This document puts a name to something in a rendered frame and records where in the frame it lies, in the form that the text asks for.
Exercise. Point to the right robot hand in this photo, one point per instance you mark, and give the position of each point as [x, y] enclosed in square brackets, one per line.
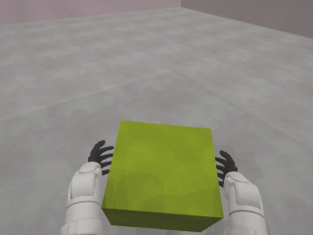
[229, 166]

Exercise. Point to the right robot forearm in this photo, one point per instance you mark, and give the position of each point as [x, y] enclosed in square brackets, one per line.
[245, 206]

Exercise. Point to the left robot hand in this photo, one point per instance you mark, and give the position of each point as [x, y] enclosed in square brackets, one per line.
[95, 155]

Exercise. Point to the carton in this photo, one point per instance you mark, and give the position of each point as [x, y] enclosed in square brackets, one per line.
[163, 176]

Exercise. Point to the left robot forearm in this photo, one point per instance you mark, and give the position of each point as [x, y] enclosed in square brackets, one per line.
[84, 200]

